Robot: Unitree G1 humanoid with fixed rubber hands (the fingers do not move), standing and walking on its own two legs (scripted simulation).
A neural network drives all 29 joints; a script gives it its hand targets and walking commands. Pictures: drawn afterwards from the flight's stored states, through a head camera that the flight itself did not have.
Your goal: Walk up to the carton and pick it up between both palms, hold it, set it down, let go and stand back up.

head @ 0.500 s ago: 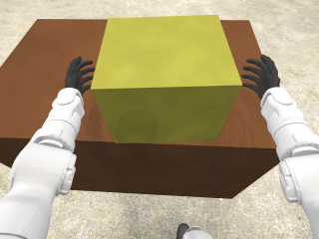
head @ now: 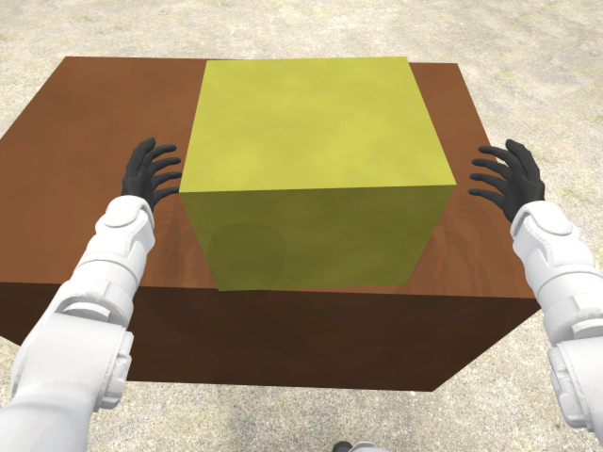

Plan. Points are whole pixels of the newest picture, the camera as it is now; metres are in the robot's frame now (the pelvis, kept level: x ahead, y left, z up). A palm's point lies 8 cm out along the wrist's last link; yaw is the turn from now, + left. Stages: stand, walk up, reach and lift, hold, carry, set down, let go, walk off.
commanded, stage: set down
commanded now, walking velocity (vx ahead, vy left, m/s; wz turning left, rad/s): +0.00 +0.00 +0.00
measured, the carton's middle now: (310, 176) +0.52 -0.01 +0.04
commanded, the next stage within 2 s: none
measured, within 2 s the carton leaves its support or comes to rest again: neither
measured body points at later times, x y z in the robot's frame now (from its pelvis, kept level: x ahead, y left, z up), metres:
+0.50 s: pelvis +0.02 +0.02 +0.02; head +0.07 +0.01 +0.47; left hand +0.44 +0.22 +0.09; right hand +0.39 -0.30 +0.10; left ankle -0.01 +0.15 -0.72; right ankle +0.08 -0.10 -0.72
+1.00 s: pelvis +0.01 +0.03 +0.02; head +0.02 +0.03 +0.47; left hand +0.36 +0.23 +0.05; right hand +0.31 -0.28 +0.05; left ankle -0.01 +0.15 -0.72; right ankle +0.08 -0.10 -0.72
